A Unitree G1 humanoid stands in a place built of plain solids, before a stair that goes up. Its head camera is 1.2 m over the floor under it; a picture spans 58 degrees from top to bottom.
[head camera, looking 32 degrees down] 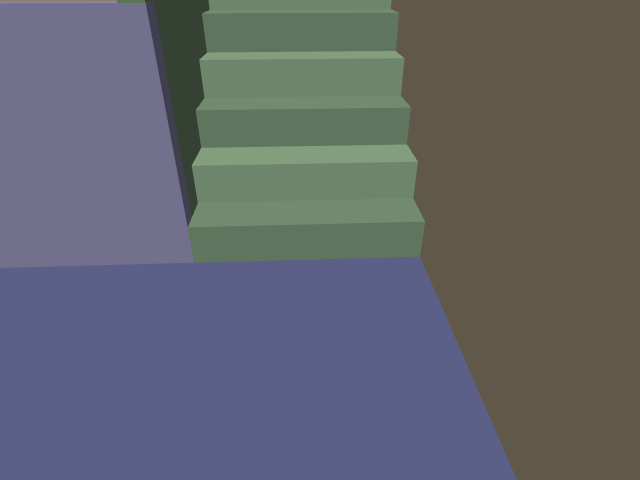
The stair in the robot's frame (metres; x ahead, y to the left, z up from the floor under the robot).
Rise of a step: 0.20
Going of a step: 0.25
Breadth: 1.10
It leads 3 degrees to the left of straight ahead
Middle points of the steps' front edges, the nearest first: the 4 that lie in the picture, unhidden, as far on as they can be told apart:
1.74 0.06 0.20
1.98 0.07 0.40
2.23 0.08 0.60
2.48 0.09 0.80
